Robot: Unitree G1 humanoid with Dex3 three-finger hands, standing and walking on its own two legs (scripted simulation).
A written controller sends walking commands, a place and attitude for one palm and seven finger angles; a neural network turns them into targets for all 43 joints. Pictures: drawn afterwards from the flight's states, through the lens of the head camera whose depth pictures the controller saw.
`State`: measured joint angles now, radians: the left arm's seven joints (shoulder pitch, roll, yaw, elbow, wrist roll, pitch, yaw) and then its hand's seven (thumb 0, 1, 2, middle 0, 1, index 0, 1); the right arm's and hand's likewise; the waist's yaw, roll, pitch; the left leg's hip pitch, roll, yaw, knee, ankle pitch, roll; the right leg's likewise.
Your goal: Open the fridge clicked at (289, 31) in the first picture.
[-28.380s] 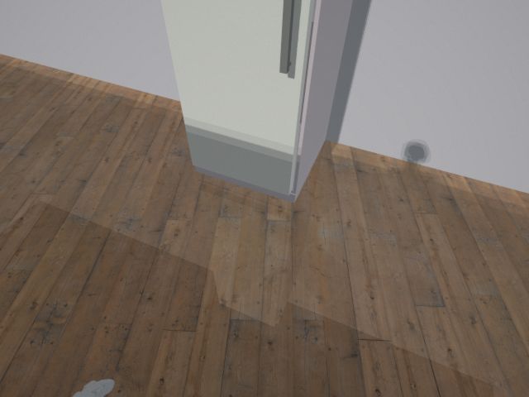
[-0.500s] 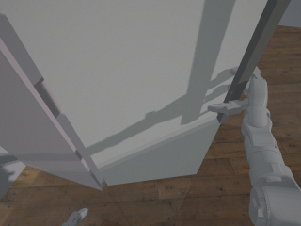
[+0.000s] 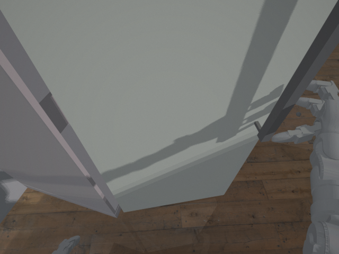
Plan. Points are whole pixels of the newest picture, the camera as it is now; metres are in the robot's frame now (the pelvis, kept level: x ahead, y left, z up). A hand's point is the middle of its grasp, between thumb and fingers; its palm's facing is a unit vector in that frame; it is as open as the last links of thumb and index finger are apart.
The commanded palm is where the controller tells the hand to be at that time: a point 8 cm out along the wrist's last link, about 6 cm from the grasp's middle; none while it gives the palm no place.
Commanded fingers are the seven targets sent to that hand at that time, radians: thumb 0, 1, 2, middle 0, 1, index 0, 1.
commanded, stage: slip the hand off the handle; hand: right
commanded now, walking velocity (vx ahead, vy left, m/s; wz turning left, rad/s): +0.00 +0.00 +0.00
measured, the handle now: (304, 58) +0.47 -0.21 +0.23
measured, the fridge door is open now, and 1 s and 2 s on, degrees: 63 63 63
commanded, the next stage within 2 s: draw the hand back to the body in 1.24 s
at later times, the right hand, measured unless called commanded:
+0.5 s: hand (321, 121) +0.40 -0.28 +0.13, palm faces +0.19 +0.96 -0.21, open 14.7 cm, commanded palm +0.35 -0.33 +0.13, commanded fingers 0.00 0.55 -0.20 0.25 1.15 0.25 1.15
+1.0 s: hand (334, 164) +0.31 -0.28 +0.12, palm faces +0.24 +0.95 -0.20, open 14.7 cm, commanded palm +0.26 -0.32 +0.13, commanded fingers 0.00 0.55 -0.20 0.25 1.15 0.25 1.15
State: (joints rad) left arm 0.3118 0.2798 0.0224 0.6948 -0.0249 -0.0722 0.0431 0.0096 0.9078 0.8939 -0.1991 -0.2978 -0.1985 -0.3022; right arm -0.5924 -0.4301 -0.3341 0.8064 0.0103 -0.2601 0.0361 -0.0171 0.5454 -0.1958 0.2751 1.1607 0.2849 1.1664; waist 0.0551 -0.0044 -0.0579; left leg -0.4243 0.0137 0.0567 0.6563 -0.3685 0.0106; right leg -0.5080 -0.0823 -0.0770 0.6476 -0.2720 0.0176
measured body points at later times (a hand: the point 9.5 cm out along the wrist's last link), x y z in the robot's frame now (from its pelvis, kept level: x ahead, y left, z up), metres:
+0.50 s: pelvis +0.01 -0.01 +0.00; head +0.05 -0.01 +0.45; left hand +0.09 +0.26 -0.12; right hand +0.39 -0.33 +0.14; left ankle -0.03 +0.11 -0.72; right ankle +0.03 -0.14 -0.72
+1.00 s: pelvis -0.01 -0.02 +0.00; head -0.01 -0.01 +0.45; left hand +0.17 +0.21 -0.08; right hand +0.29 -0.33 +0.13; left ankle -0.03 +0.11 -0.72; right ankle +0.03 -0.14 -0.72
